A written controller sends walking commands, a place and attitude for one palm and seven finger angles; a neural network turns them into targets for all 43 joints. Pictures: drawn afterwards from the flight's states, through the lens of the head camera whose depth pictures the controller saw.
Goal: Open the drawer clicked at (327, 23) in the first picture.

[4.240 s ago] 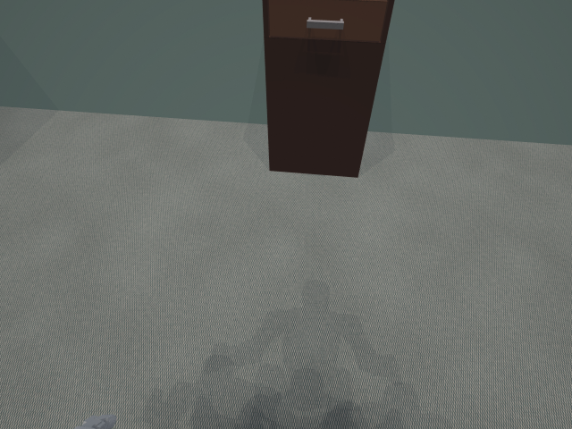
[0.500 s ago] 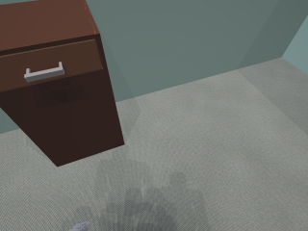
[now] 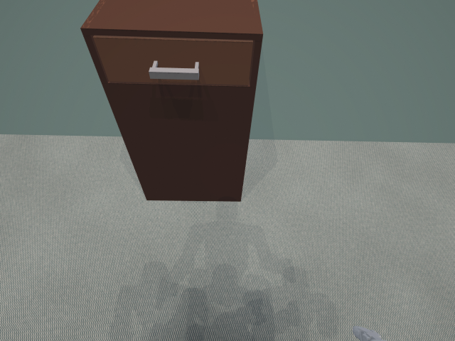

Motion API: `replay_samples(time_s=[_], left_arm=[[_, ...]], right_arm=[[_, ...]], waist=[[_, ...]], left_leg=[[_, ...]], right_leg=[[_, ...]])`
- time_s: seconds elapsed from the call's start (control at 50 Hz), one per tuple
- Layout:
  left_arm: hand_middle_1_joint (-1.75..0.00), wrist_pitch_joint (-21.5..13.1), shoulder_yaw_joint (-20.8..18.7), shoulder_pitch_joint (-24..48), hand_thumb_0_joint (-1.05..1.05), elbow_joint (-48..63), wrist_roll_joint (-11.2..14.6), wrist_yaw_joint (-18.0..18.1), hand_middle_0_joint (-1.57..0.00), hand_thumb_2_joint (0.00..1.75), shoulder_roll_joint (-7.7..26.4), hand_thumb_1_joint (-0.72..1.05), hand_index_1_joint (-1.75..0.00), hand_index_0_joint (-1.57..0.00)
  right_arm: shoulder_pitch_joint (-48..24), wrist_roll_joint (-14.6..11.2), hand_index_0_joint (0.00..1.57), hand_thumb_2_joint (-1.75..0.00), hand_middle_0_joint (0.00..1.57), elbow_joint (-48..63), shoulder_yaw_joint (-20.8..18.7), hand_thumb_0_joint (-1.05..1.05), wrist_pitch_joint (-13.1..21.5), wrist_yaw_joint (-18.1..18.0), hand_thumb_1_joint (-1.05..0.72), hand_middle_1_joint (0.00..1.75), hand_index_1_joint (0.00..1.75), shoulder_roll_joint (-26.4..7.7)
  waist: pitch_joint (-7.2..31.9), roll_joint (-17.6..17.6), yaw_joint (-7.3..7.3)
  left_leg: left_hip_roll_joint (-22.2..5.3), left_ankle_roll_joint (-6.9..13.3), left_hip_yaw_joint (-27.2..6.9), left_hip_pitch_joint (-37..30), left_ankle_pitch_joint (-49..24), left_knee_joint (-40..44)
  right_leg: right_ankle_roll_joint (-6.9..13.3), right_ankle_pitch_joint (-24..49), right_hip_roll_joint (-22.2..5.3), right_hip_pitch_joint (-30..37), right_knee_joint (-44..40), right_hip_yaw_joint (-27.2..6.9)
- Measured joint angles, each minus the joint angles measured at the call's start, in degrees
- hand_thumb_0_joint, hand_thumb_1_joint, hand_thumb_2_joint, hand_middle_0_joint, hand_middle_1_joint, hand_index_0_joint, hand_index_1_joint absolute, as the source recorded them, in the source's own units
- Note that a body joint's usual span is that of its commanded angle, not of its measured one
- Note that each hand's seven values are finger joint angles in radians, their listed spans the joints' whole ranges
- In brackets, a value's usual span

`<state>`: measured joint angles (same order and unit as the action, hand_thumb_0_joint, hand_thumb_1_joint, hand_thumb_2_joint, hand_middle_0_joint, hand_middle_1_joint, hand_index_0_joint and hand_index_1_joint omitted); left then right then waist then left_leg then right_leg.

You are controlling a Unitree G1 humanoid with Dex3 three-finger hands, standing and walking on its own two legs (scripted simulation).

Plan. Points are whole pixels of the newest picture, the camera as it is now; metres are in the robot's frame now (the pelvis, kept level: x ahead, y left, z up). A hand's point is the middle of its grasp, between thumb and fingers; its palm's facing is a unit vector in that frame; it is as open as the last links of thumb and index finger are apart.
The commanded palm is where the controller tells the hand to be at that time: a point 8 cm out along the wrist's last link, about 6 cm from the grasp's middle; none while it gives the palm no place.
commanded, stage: take the last steps up to it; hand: left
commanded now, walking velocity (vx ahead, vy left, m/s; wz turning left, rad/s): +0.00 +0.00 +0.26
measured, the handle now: (175, 69) +0.78 +0.23 +0.02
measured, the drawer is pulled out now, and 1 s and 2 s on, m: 0.00 0.00 0.00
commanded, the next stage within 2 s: come to a stop and stand still in 1.04 s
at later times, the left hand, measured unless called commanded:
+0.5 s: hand out of the picture +0.09 +0.17 -0.16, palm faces +0.08 -0.98 -0.21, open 7.3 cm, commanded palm none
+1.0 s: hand out of the picture +0.12 +0.19 -0.18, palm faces +0.11 -0.99 -0.12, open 7.3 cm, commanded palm none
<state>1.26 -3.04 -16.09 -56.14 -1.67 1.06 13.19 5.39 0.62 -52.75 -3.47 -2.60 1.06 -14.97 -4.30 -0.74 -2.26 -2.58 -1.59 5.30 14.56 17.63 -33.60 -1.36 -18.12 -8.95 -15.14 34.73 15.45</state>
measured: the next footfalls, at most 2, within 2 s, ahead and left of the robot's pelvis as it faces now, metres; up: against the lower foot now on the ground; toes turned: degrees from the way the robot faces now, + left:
right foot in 0.44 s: +0.10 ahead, -0.12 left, +0.00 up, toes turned -4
left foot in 0.88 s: +0.26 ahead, +0.14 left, +0.00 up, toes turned +13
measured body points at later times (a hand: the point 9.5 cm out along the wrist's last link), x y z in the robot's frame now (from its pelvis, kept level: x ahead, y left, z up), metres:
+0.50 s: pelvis +0.05 -0.01 +0.00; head +0.05 -0.03 +0.45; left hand +0.08 +0.22 -0.14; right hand +0.02 -0.25 -0.16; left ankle -0.01 +0.10 -0.71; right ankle +0.06 -0.11 -0.73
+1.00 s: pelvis +0.19 +0.04 +0.00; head +0.21 +0.06 +0.45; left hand +0.11 +0.25 -0.17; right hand +0.27 -0.19 -0.13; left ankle +0.22 +0.13 -0.73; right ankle +0.11 -0.09 -0.66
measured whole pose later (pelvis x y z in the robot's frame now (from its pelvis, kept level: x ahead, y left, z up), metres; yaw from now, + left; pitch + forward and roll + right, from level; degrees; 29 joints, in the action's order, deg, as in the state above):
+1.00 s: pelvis +0.19 +0.04 +0.00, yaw +2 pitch -1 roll -1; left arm -0.5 -2.5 -21.3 -66.7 -1.4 0.1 8.3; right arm 11.1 1.4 -58.7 -2.9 3.7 -0.9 -8.1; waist -3.4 -2.4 -1.0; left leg -3.4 2.7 10.4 17.1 14.7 -32.9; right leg 0.4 -25.2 -4.0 -19.6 61.8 4.1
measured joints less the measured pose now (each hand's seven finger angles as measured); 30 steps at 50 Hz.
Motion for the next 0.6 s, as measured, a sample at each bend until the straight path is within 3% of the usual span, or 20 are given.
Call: replay_samples(time_s=[0.04, 0.08, 0.12, 0.18, 0.26, 0.42, 0.44, 0.46, 0.52, 0.56, 0.6], left_arm=[[-0.3, 1.15, -0.42, -0.22, 0.0, -0.9, 0.32, 0.06, -0.2, 0.9, 1.51, 0.91, -0.3, -0.2], [-0.3, 2.2, -0.61, -0.11, 0.01, -1.89, 0.34, 0.35, -0.2, 0.9, 2.29, 0.91, -0.3, -0.2], [-0.3, 2.3, -0.66, -0.04, 0.01, -2.71, 0.38, 0.14, -0.19, 0.9, 2.42, 0.91, -0.3, -0.2], [-0.3, 1.5, -0.22, -0.41, 0.01, -3.51, 0.21, -0.53, -0.19, 0.9, 1.99, 0.91, -0.3, -0.2], [-0.3, 0.8, 0.57, -0.71, 0.01, -4.34, 0.05, -1.1, -0.19, 0.9, 0.54, 0.91, -0.3, -0.2], [-0.3, -0.67, 1.18, 1.64, 0.01, -4.21, 0.05, -2.05, -0.19, 0.9, -3.05, 0.91, -0.3, -0.2], [-0.3, -1.29, 1.19, 1.78, 0.01, -3.98, 0.05, -2.09, -0.19, 0.9, -3.24, 0.91, -0.3, -0.2], [-0.3, -2.04, 1.13, 2.08, 0.01, -3.95, -0.06, -1.93, -0.19, 0.9, -3.6, 0.91, -0.3, -0.2], [-0.3, -3.74, 0.88, 2.14, 0.0, -3.7, 0.16, -1.16, -0.2, 0.9, -4.5, 0.93, -0.3, -0.2], [-0.3, -4.23, 0.81, 0.84, 0.0, -3.86, 0.28, -0.66, -0.2, 0.9, -4.74, 0.93, -0.3, -0.2], [-0.3, -4.25, 0.9, -0.68, 0.0, -4.7, 0.26, -0.29, -0.2, 0.9, -5.09, 0.93, -0.3, -0.2]], right_arm=[[-0.59, 0.25, 0.19, -0.9, 0.19, 0.27, 0.43, 0.0, 0.87, -0.09, -0.91, 0.29, 0.3, 1.09], [-0.53, 0.38, 0.19, -0.9, 0.19, 0.19, 1.24, 0.0, 1.36, -0.5, -0.91, 0.29, 0.3, 2.08], [-0.04, 0.48, 0.2, -0.9, 0.2, -0.32, 1.82, 0.0, 1.61, -1.01, -0.91, 0.29, 0.3, 2.94], [1.58, 0.41, 0.2, -0.9, 0.2, -1.43, 2.42, 0.0, 2.36, -1.32, -0.91, 0.29, 0.3, 4.31], [5.11, 0.22, 0.2, -0.9, 0.2, -3.06, 2.07, 0.0, 3.54, -1.75, -0.92, 0.3, 0.3, 5.86], [12.22, 0.92, 0.2, -0.9, 0.2, -7.78, 0.94, -0.01, 3.31, -1.75, -0.93, 0.3, 0.3, 4.14], [13.28, 0.84, 0.2, -0.9, 0.2, -8.51, 0.89, -0.01, 3.18, -1.76, -0.93, 0.3, 0.3, 4.04], [14.26, 0.66, 0.2, -0.9, 0.2, -9.23, 0.81, 0.0, 3.08, -1.77, -0.93, 0.3, 0.3, 3.82], [15.9, 0.58, 0.2, -0.9, 0.2, -11.52, 0.6, 0.0, 1.68, -1.37, -0.92, 0.29, 0.3, 3.61], [15.86, 0.76, 0.2, -0.9, 0.2, -12.18, 0.26, 0.0, 1.06, -0.86, -0.92, 0.29, 0.3, 3.77], [15.29, 0.94, 0.2, -0.9, 0.2, -11.81, -0.1, 0.01, 1.14, -0.52, -0.92, 0.29, 0.3, 3.92]], waist=[[-0.55, -1.79, -0.48], [-0.75, -2.34, -0.96], [-0.45, -2.08, -1.06], [0.63, -1.53, -0.81], [2.35, -0.74, 0.21], [3.12, 0.87, 3.16], [3.19, 0.92, 3.27], [3.09, 1.48, 3.3], [2.99, 3.03, 2.96], [3.4, 2.91, 2.55], [3.63, 2.79, 2.79]], left_leg=[[1.02, 2.64, 0.22, 0.36, 1.02, -0.78], [1.31, 3.46, -0.06, -0.07, 1.7, -0.74], [1.49, 3.59, -0.57, -1.35, 0.71, 1.46], [2.0, 3.87, -1.04, -3.75, -1.37, 5.71], [2.63, 4.05, -1.33, -6.42, -2.99, 9.92], [2.46, 2.55, -1.34, -8.2, -0.63, 8.95], [2.31, 2.09, -1.34, -7.84, 0.65, 7.14], [1.76, 1.88, -1.61, -6.98, 2.51, 4.22], [0.46, 2.64, -2.69, -0.4, 9.32, -12.45], [-0.17, 2.69, -2.49, 4.77, 7.2, -21.61], [-1.3, 2.22, -1.93, 8.9, 3.64, -25.43]], right_leg=[[-1.46, -6.6, -0.21, -2.87, 7.15, -3.2], [-2.1, -11.1, 1.55, -5.92, 15.74, -7.52], [-2.41, -9.77, 2.85, -8.04, 21.93, -10.03], [-2.53, -6.2, 3.55, -9.1, 24.82, -11.61], [-2.36, -4.49, 3.67, -8.18, 20.88, -12.0], [-1.05, -2.28, 4.91, -2.09, 1.72, -10.3], [-0.77, -0.56, 5.25, -0.32, -1.98, -9.96], [0.74, 2.58, 5.79, 0.52, -3.5, -9.49], [3.1, 1.66, 7.03, 2.03, -2.8, -7.64], [3.42, 1.55, 7.49, 4.0, -5.44, -7.38], [3.26, 2.56, 7.82, 6.11, -8.69, -7.19]])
